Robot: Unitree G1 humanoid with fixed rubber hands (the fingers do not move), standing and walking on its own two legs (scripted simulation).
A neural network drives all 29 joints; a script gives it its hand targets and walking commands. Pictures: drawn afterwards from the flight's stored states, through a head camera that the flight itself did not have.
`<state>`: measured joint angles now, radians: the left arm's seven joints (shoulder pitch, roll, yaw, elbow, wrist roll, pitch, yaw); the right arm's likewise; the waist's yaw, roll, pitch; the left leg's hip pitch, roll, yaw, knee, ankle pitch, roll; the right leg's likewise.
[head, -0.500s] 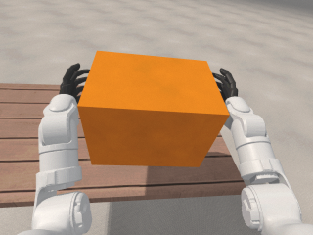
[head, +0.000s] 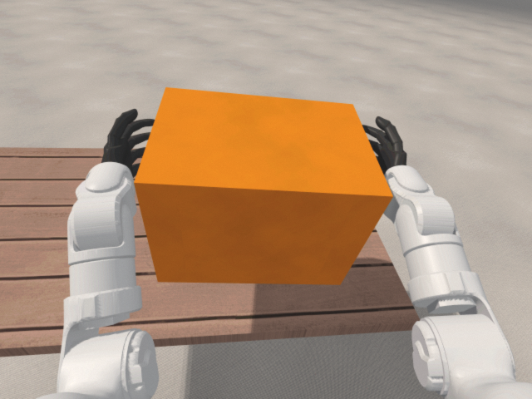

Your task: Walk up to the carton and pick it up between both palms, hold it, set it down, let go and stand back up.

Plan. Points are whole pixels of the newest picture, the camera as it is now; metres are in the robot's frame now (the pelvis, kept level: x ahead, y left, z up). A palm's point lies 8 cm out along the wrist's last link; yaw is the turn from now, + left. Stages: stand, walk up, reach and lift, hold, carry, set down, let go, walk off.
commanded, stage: hold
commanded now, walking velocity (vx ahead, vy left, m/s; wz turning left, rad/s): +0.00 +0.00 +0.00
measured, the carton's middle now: (257, 191) +0.37 +0.00 +0.16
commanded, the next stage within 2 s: none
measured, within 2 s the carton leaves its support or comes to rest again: neither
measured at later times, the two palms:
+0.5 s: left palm (116, 166) +0.35 +0.20 +0.21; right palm (385, 171) +0.36 -0.18 +0.21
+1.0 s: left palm (119, 167) +0.35 +0.20 +0.21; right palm (387, 171) +0.36 -0.19 +0.21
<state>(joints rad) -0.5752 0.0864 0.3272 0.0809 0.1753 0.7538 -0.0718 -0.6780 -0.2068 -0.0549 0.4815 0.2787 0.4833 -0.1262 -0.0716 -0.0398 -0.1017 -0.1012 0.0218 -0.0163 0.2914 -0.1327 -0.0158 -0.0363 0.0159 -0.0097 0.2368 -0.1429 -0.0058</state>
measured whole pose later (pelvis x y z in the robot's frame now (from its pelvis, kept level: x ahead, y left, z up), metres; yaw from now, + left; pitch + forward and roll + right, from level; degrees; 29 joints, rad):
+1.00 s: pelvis +0.00 +0.00 +0.00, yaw +0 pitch -3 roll -1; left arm -0.58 0.09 0.33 0.10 0.17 0.75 -0.08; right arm -0.67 -0.20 -0.06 0.48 0.27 0.48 -0.13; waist -0.07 -0.04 -0.10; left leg -0.10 0.02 -0.02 0.29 -0.13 -0.01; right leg -0.04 0.01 -0.01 0.24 -0.14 -0.01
